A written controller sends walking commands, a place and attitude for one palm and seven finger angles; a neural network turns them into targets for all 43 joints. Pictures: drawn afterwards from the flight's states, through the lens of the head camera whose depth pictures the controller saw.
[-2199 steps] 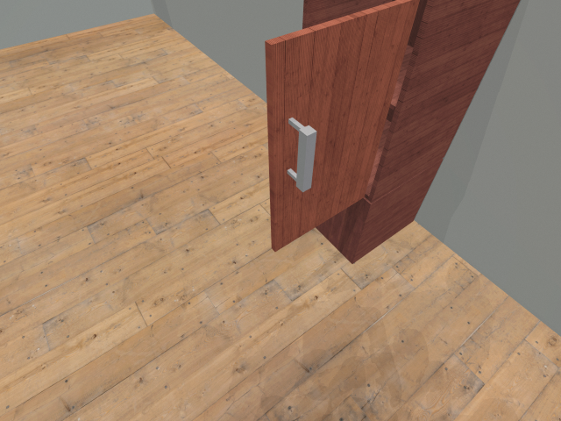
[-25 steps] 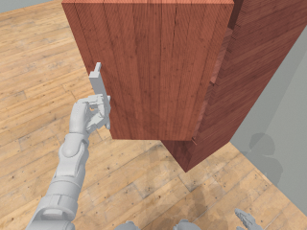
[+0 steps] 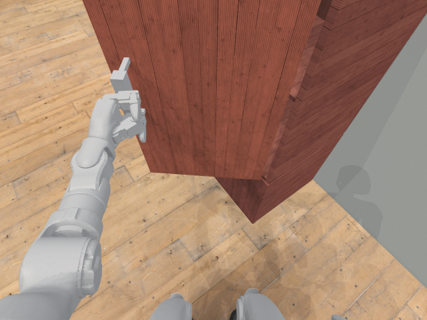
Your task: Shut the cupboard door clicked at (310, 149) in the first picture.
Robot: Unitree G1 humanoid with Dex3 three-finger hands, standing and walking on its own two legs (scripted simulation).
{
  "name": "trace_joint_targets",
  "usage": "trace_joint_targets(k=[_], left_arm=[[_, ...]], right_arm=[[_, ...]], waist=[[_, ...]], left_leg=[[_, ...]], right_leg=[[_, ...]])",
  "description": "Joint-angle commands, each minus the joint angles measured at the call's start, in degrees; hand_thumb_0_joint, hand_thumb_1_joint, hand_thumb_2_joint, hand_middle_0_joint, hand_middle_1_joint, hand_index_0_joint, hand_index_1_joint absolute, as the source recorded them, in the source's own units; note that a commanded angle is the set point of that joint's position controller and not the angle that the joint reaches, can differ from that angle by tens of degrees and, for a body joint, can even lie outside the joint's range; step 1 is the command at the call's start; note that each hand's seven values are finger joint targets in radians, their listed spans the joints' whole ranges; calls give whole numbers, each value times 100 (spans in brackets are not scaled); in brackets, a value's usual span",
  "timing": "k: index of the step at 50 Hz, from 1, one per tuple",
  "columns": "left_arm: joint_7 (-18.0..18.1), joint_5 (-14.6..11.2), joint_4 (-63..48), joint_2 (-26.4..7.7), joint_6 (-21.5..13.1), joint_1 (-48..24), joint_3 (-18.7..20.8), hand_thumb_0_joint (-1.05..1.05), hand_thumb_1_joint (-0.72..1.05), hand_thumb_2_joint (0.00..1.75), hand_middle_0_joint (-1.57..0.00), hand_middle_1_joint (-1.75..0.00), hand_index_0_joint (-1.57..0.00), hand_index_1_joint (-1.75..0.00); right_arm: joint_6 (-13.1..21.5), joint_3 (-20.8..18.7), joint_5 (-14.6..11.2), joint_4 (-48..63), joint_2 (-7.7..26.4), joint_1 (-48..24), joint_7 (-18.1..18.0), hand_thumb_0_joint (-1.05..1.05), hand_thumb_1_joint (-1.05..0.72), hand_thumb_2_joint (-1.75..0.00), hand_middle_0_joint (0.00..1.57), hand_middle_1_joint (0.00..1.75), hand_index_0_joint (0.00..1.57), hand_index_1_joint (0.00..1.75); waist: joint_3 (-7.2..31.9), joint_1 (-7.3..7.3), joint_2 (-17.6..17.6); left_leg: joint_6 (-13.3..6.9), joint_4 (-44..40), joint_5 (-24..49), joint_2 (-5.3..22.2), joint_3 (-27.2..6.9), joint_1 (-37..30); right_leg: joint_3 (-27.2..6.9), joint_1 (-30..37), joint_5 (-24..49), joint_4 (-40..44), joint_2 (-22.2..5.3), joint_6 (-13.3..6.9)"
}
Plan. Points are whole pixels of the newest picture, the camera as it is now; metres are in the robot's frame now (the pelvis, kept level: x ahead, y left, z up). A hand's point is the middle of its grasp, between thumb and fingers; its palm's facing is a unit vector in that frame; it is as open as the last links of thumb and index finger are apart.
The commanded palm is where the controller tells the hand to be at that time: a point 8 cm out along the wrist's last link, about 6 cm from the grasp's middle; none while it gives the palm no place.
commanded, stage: push the door shut along its arc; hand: left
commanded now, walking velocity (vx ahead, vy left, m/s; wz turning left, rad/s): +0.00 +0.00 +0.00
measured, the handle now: (132, 98) +0.53 +0.17 +0.08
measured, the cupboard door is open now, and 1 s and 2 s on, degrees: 50 38 28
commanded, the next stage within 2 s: pull the fist back off the door in 1.40 s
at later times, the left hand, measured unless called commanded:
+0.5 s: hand (155, 105) +0.51 +0.11 +0.09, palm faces -0.26 -0.96 -0.04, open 3.1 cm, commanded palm +0.51 +0.14 +0.09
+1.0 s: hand (180, 87) +0.56 +0.07 +0.09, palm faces -0.38 -0.93 -0.03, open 3.0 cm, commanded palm +0.57 +0.12 +0.09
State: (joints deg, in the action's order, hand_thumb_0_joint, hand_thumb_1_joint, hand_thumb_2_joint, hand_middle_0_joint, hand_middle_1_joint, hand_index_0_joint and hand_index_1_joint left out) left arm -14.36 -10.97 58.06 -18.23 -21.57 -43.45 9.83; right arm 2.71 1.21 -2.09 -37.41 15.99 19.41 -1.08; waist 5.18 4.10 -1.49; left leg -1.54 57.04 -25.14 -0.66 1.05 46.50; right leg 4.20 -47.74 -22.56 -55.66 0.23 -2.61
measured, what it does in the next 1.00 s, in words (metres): stands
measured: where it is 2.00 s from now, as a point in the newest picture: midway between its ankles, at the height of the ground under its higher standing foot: outside the picture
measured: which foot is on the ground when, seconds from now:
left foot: down 0.00-1.00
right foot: down 0.00-1.00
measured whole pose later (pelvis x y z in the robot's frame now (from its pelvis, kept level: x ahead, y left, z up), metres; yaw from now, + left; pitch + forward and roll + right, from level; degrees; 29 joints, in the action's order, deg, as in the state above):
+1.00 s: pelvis +0.01 +0.00 -0.02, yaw -3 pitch +23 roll -2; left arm -22.5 -5.1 72.8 -28.0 -14.3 -66.5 13.9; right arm 1.1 2.6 -0.1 -37.1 16.0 24.4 -0.2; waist 4.7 12.5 -3.2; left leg -1.9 63.1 -28.3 1.4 1.9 57.9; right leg 3.4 -59.1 -23.9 -59.9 2.2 -2.4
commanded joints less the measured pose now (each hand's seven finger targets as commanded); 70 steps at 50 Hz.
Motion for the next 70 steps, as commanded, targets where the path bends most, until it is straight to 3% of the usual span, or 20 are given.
trace_joint_targets(k=[1, 3, 6, 10, 13, 17, 20, 26, 30, 34, 38, 41, 43, 45, 48, 50, 52, 60, 62, 70], left_arm=[[-167, 88, -889, -696, -286, -3213, -65, 0, 90, 90, -130, -150, -130, -150], [-222, 89, -807, -740, -293, -3358, -53, 0, 90, 90, -130, -150, -130, -150], [-320, 99, -621, -706, -263, -3718, -185, 0, 90, 90, -130, -150, -130, -150], [-347, 134, -403, -860, -209, -4145, -142, 0, 90, 90, -130, -150, -130, -150], [-379, 192, -383, -934, -223, -4440, -148, 0, 90, 90, -130, -150, -130, -150], [-420, 219, -198, -645, -182, -4774, -414, 0, 90, 90, -130, -150, -130, -150], [-415, 222, -171, -1091, -114, -5026, -74, 0, 90, 90, -130, -150, -130, -150], [-458, 284, -156, -851, -109, -5291, -268, 0, 90, 90, -130, -150, -130, -150], [-447, 296, 226, -1340, 62, -5247, 186, 0, 90, 90, -130, -150, -130, -150], [-335, 440, 494, -2148, 146, -5223, 828, 0, 90, 90, -130, -150, -130, -150], [-342, 641, 262, -2549, 1, -4945, 1117, 0, 90, 90, -130, -150, -130, -150], [-541, 604, -38, -2036, -3, -4821, 757, 0, 90, 90, -130, -150, -130, -150], [-628, 604, 40, -2142, 144, -4958, 759, 0, 90, 90, -130, -150, -130, -150], [-748, 534, 102, -1940, 315, -5150, 555, 0, 90, 90, -130, -150, -130, -150], [-883, 432, 91, -2012, 390, -5778, 488, 0, 90, 90, -130, -150, -130, -150], [-951, 376, 180, -2123, 414, -5986, 524, 0, 90, 90, -130, -150, -130, -150], [-999, 362, 193, -2172, 346, -6107, 534, 0, 90, 90, -130, -150, -130, -150], [-1129, 345, 328, -1559, 424, -6654, -20, 0, 90, 90, -130, -150, -130, -150], [-1110, 340, 130, -1413, 402, -6895, -125, 0, 90, 90, -130, -150, -130, -150], [-1107, 309, 318, -1146, 655, -7180, -331, 0, 90, 90, -130, -150, -130, -150]], right_arm=[[220, -338, -18, 477, 885, 468, -55, 0, -90, -90, 20, 30, 20, 30], [232, -344, -8, 450, 909, 517, -49, 0, -90, -90, 20, 30, 20, 30], [248, -318, -4, 395, 936, 590, -52, 0, -90, -90, 20, 30, 20, 30], [280, -309, -2, 336, 996, 679, -48, 0, -90, -90, 20, 30, 20, 30], [307, -313, 24, 295, 1023, 774, -36, 0, -90, -90, 20, 30, 20, 30], [336, -323, 47, 198, 1068, 874, -8, 0, -90, -90, 20, 30, 20, 30], [331, -312, 63, 210, 1114, 993, -28, 0, -90, -90, 20, 30, 20, 30], [333, -323, 117, 160, 1106, 1147, 26, 0, -90, -90, 20, 30, 20, 30], [247, -288, 128, 180, 1128, 1230, 34, 0, -90, -90, 20, 30, 20, 30], [164, -218, 159, 308, 1128, 1333, 35, 0, -90, -90, 20, 30, 20, 30], [90, -246, 212, 447, 1099, 1418, 82, 0, -90, -90, 20, 30, 20, 30], [29, -304, 198, 539, 1032, 1451, 102, 0, -90, -90, 20, 30, 20, 30], [-55, -324, 188, 461, 1082, 1481, 82, 0, -90, -90, 20, 30, 20, 30], [-80, -333, 158, 430, 1085, 1488, 53, 0, -90, -90, 20, 30, 20, 30], [-39, -311, 157, 287, 1095, 1483, -46, 0, -90, -90, 20, 30, 20, 30], [27, -279, 172, 207, 1099, 1484, -86, 0, -90, -90, 20, 30, 20, 30], [100, -253, 189, 161, 1089, 1485, -112, 0, -90, -90, 20, 30, 20, 30], [325, -263, 230, -120, 1116, 1406, -136, 0, -90, -90, 20, 30, 20, 30], [379, -290, 233, -190, 1124, 1416, -145, 0, -90, -90, 20, 30, 20, 30], [508, -262, 256, -346, 1163, 1375, -205, 0, -90, -90, 20, 30, 20, 30]], waist=[[2136, 492, 11], [2335, 542, 27], [2321, 659, -184], [2250, 793, -117], [2503, 826, -427], [2477, 998, -542], [2640, 1002, -330], [2888, 1072, -701], [2778, 1043, -460], [2749, 964, -237], [3372, 780, -468], [3640, 833, -540], [3441, 912, -421], [3219, 1049, -224], [3114, 1240, -274], [3028, 1291, -310], [3269, 1234, -662], [3207, 1494, -1014], [3438, 1533, -1192], [3332, 1690, -928]], left_leg=[[-63, -668, 645, 41, -393, -883], [-66, -607, 674, 50, -404, -900], [-76, -551, 603, 56, -455, -888], [-77, -531, 343, 85, -529, -763], [-63, -444, 465, 96, -583, -952], [-30, -403, 496, 154, -757, -1256], [-62, -360, 600, 141, -735, -1056], [-14, -262, 1095, 180, -868, -1557], [-37, -222, 1134, 177, -784, -1170], [-93, -91, 1257, 142, -620, -509], [-66, 102, 1910, 141, -532, -613], [-65, 138, 2379, 147, -511, -961], [-73, 143, 2180, 157, -472, -829], [-121, 101, 1876, 122, -416, -653], [-156, 151, 1719, 119, -416, -624], [-170, 188, 1567, 116, -404, -494], [-137, 225, 1790, 121, -471, -794], [-137, 440, 1770, 188, -561, -1005], [-135, 458, 1947, 203, -621, -1355], [-172, 480, 1574, 190, -623, -1095]], right_leg=[[-488, 846, 769, 778, 47, 95], [-486, 798, 782, 736, 51, 103], [-470, 542, 651, 688, 71, 83], [-448, 300, 358, 678, 89, 93], [-427, 81, 398, 586, 95, 75], [-314, -482, 363, 494, 118, 65], [-339, -223, 432, 475, 130, 60], [-239, -623, 636, 347, 164, 29], [-261, -363, 698, 352, 183, 43], [-346, 87, 914, 274, 207, 67], [-406, 429, 1598, 81, 213, 69], [-399, 459, 2063, 56, 234, 91], [-413, 489, 2017, 156, 247, 125], [-446, 587, 1934, 308, 257, 143], [-481, 503, 1855, 380, 254, 150], [-507, 472, 1693, 410, 254, 142], [-466, 293, 1729, 308, 252, 98], [-354, -480, 1363, 194, 268, 79], [-321, -676, 1374, 166, 265, 78], [-249, -775, 1085, 167, 275, 83]])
